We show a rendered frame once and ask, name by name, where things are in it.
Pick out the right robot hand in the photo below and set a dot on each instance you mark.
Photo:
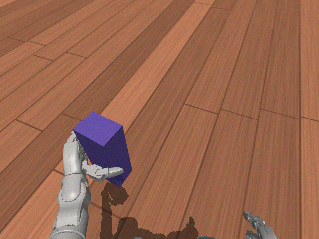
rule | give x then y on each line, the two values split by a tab
264	231

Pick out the carton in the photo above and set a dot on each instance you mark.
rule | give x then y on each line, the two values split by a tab
104	143

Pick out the left robot arm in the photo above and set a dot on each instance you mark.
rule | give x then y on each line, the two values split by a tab
72	218

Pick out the left robot hand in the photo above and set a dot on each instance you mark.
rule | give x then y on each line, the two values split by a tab
75	160

